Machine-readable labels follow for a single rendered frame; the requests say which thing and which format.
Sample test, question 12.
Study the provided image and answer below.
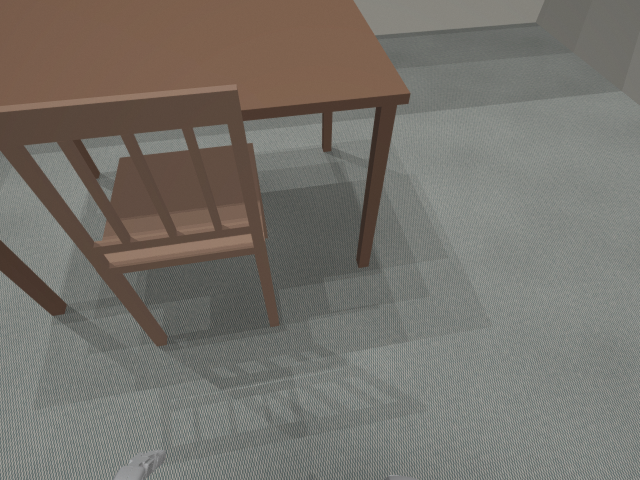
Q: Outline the chair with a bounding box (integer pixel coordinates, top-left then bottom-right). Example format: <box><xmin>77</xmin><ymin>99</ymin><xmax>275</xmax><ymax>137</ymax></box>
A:
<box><xmin>0</xmin><ymin>84</ymin><xmax>280</xmax><ymax>347</ymax></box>

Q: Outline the left robot hand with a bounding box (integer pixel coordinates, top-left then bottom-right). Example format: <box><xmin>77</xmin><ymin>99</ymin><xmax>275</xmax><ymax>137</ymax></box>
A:
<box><xmin>113</xmin><ymin>450</ymin><xmax>166</xmax><ymax>480</ymax></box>

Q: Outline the table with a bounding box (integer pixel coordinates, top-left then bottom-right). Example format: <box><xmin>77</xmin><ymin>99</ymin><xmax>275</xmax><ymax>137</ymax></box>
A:
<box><xmin>0</xmin><ymin>0</ymin><xmax>411</xmax><ymax>316</ymax></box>

